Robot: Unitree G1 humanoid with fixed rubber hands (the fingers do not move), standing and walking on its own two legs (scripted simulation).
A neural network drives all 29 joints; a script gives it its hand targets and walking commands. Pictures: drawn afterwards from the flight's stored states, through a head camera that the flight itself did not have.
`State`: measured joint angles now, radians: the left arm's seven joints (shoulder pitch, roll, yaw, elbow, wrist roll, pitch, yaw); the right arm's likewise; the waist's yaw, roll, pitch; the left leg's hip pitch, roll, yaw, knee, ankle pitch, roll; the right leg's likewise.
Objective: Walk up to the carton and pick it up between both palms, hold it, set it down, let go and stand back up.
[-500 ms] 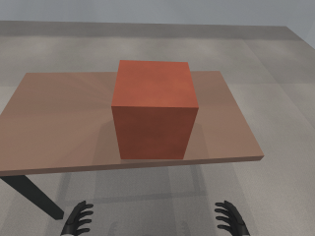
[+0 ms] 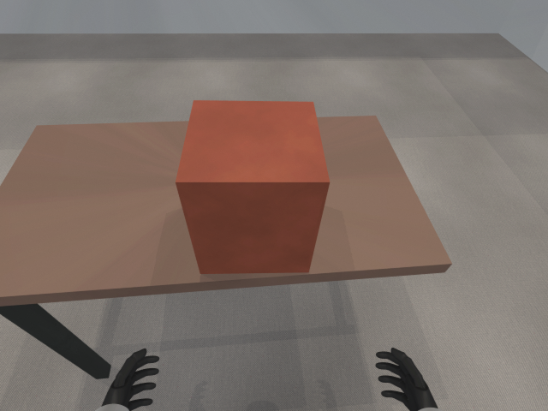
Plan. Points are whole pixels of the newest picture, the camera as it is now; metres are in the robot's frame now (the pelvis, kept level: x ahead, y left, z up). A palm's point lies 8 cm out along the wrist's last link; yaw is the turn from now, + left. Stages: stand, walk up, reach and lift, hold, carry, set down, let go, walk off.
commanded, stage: stand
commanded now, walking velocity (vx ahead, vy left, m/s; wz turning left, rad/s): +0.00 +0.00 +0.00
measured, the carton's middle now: (254, 191) +0.47 +0.03 +0.03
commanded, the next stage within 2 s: none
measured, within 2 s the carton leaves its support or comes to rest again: neither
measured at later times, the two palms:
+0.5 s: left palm out of the picture +0.09 +0.25 -0.14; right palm out of the picture -0.02 -0.22 -0.14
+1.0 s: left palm out of the picture +0.06 +0.26 -0.14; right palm out of the picture -0.07 -0.16 -0.15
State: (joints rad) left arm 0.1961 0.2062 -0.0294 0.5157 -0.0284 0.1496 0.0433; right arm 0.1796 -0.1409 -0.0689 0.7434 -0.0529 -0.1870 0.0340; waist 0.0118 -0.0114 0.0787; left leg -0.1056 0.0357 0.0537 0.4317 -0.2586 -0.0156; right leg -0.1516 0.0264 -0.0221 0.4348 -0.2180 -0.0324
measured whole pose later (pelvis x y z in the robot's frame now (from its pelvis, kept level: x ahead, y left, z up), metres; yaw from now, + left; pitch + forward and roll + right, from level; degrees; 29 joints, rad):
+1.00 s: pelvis +0.00 +0.05 -0.01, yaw -11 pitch -1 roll +0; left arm 0.34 0.12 0.04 0.98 0.02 0.01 0.04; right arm 0.36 -0.15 -0.05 1.10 -0.03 0.02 -0.04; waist -0.02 0.01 -0.01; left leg -0.15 0.01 0.21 0.48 -0.32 0.06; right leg -0.27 0.02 0.12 0.51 -0.22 0.03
